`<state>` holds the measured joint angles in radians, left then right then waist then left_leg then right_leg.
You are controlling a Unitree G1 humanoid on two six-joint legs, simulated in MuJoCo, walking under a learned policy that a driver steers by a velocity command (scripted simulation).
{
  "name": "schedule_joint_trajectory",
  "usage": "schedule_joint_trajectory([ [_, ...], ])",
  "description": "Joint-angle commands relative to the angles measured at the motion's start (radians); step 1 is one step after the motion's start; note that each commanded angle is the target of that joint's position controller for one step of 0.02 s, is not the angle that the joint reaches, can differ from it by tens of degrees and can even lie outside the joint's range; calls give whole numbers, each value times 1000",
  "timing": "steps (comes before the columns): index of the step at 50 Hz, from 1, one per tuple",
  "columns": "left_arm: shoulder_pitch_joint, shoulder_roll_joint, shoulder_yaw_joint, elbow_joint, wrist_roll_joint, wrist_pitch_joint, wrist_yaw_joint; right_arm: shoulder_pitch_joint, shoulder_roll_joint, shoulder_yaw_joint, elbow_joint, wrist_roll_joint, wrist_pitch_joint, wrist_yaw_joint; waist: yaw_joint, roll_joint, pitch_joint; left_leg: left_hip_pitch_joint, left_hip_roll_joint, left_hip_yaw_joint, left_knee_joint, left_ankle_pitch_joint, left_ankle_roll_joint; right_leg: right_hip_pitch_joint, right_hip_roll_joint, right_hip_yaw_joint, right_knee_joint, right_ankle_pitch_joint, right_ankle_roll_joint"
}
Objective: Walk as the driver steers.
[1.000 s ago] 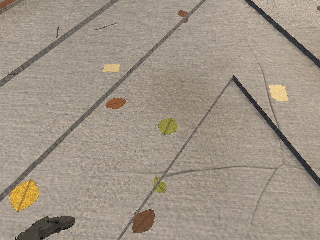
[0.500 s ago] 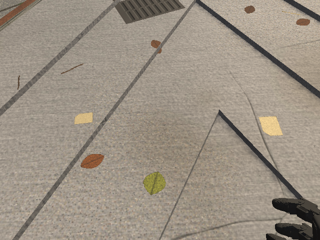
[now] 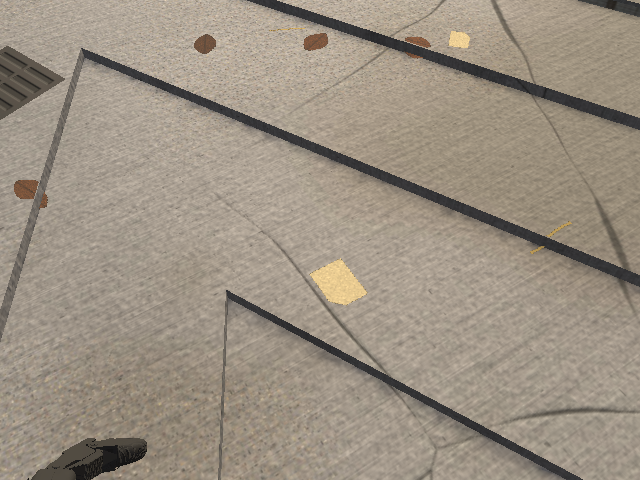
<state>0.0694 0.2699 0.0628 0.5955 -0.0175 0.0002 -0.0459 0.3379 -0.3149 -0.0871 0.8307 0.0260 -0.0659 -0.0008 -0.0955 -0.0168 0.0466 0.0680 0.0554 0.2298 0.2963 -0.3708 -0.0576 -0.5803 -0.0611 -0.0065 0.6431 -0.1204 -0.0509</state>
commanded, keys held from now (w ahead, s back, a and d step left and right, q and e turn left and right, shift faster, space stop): w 0.42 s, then w+e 0.58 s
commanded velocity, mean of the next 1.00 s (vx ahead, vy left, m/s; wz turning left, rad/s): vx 0.50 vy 0.00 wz -0.32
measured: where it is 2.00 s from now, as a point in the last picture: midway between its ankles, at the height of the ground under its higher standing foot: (416, 206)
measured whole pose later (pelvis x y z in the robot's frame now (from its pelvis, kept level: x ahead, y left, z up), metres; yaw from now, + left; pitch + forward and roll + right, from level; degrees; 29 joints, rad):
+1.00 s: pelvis +0.53 -0.05 +0.01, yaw -18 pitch +1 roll +2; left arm 0.15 0.26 0.06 0.69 -0.02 0.00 -0.02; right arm 0.30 -0.28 -0.07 0.87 0.00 -0.05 -0.01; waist -0.07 0.00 0.03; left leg 0.04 0.03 0.24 0.24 -0.29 -0.02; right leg -0.71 -0.11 -0.02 0.86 -0.18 -0.02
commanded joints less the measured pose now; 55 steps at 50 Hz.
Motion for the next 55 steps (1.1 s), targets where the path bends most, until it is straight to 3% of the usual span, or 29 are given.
schedule_joint_trajectory([
  [1, 156, 134, 62, -34, 9, -14, 3, -41, -197, -41, -43, 25, 1, -4, 175, 103, -103, -70, 212, -39, 236, 942, 153, 341, 109, -88, -117, -18, -75],
  [2, 329, 196, 91, 19, 3, -9, 17, -21, -153, -22, -45, 9, -3, -7, 249, 61, -193, -254, 170, -19, 473, 804, 116, 634, 92, -24, -111, 27, -106],
  [3, 372, 322, 107, 31, -2, -15, 32, 51, -26, 25, -98, -44, -17, 2, 175, -230, -281, -693, 23, -29, 875, -25, 42, 974, -196, 475, -141, -37, -254],
  [4, 393, 277, 86, 8, -2, -30, 29, 32, -66, 26, -88, -13, -46, 8, 209, -193, -457, -790, -45, -256, 1073, -238, 35, 1000, -321, 807, -309, -153, -356],
  [5, 355, 215, 66, 21, 8, -46, 22, -81, -140, 3, -117, 30, -57, 12, 230, -111, -317, -885, 4, -290, 1096, -159, 49, 919, -282, 650, -326, -117, -300],
  [6, 304, 187, 56, 29, 3, -54, 21, -126, -125, 11, -132, 25, -63, 9, 199, -90, -219, -883, 47, -277, 1028, -74, 66, 786, -237, 511, -324, -65, -259],
  [7, 235, 152, 43, 29, 5, -57, 22, -144, -117, 10, -124, -2, -63, 2, 162, -39, -155, -836, 82, -276, 954, -3, 66, 652, -200, 424, -340, 6, -229],
  [8, 191, 120, 30, 22, 15, -62, 22, -126, -120, 5, -117, -13, -54, 3, 123, -54, -127, -769, 103, -288, 905, 47, 65, 556, -171, 367, -370, 77, -217],
  [12, 171, 130, 30, 48, 16, -86, 30, -98, -75, 12, -102, -21, -15, 6, 75, -25, -78, -716, 109, -281, 786, 154, 30, 420, -150, 255, -471, 180, -230],
  [15, 206, 138, 29, 82, 16, -86, 43, -186, -53, 20, -126, -28, -11, 8, 100, -16, -33, -759, 100, -276, 609, 322, 11, 425, -119, 173, -494, 209, -204],
  [18, 250, 151, 29, 114, 11, -82, 49, -286, -28, 31, -148, -20, -20, 20, 141, -27, -4, -722, 65, -252, 415, 473, 17, 433, -94, 119, -502, 162, -170],
  [23, 347, 163, 33, 178, -1, -66, 51, -422, -30, 36, -201, -14, -32, 45, 186, -24, 39, -747, 24, -254, 256, 444, 50, 569, -149, 161, -439, 156, -161],
  [26, 346, 183, 41, 193, -3, -52, 60, -385, -58, 27, -203, -20, -44, 54, 147, -54, 12, -662, -8, -254, 199, 338, 82, 629, -172, 208, -355, 268, -135],
  [28, 313, 183, 38, 189, 3, -44, 61, -206, -109, -1, -157, -23, -50, 43, 44, -64, -102, -376, -52, -209, 162, 332, 124, 586, -110, 178, -154, 500, -97],
  [29, 300, 144, 22, 166, 17, -45, 62, -36, -166, -19, -127, -38, -52, 32, -28, -25, -252, -66, 60, -302, 235, 419, 176, 417, -52, 143, 86, 372, -60],
  [30, 442, 34, -9, 154, 6, -62, 57, 77, -248, -42, -102, -51, -44, 25, -2, 220, -433, 357, 327, -715, 200, 276, 327, 13, 102, 69, 488, -107, 25],
  [31, 432, 84, -1, 174, -9, -74, 54, 106, -170, -24, -96, -36, -37, 27, -27, 256, -493, 365, 376, -938, 61, 99, 345, -99, 115, 178, 634, -455, 33],
  [32, 333, 163, 24, 151, -31, -73, 54, 35, -121, -8, -100, -27, -33, 21, -28, 176, -305, 227, 344, -797, 27, -7, 293, -183, 59, 175, 695, -399, 33],
  [34, 232, 152, 28, 123, -16, -63, 60, -100, -59, 11, -103, -32, -30, 14, 30, 105, -111, -71, 270, -573, -46, 69, 247, -146, -23, 119, 616, -256, 34],
  [35, 251, 131, 31, 128, -13, -50, 62, -133, -42, 16, -100, -41, -36, 13, 65, 138, -78, -163, 241, -494, -83, 118, 233, -86, -51, 124, 579, -214, 36],
  [37, 288, 83, 26, 139, -15, -23, 63, -167, -41, 12, -89, -42, -49, 14, 99, 141, -47, -259, 224, -389, -138, 199, 236, -27, -65, 112, 557, -181, 43],
  [40, 255, 61, 23, 116, -3, -3, 68, -157, -74, -2, -63, -45, -55, 10, 106, 108, -22, -255, 236, -279, -165, 317, 257, -89, -75, 107, 517, -106, 64],
  [43, 192, 58, 21, 91, -2, -1, 57, -133, -85, -6, -43, -43, -39, 0, 91, 89, -3, -188, 237, -197, -161, 368, 247, -170, -82, 107, 445, -18, 66],
  [46, 55, 19, -3, 36, -1, -9, 33, -103, -120, -15, -35, -31, -11, -9, 45, 71, 37, -156, 232, -114, -172, 374, 229, -173, -71, 22, 274, -10, 53],
  [49, -6, 31, -3, 0, 5, -12, 13, -56, -153, -26, -19, -19, 7, -10, 23, 82, 41, -90, 266, -80, -147, 470, 227, -129, -29, -73, 228, -93, 21],
  [51, 41, 63, 13, -11, 0, -12, 7, -83, -174, -29, -26, -6, 18, -13, 81, 114, -5, -53, 265, -34, -32, 791, 203, -29, 15, -108, 196, -168, -26],
  [53, 253, 124, 55, 41, -4, -11, 9, -117, -177, -25, -35, 10, 28, -21, 214, 125, -130, -99, 207, 37, 288, 1135, 156, 299, 135, -169, 66, -122, -87],
  [54, 420, 223, 102, 86, -11, -7, 23, -96, -140, -12, -51, 0, 20, -27, 282, 50, -221, -338, 149, 40, 566, 935, 100, 629, 116, -17, -17, -117, -155],
  [55, 424, 355, 128, 84, -17, -9, 35, -62, -4, 35, -120, -33, -3, -20, 201, -288, -283, -722, -37, -41, 947, -41, 32, 833, -176, 622, -237, -409, -336],
])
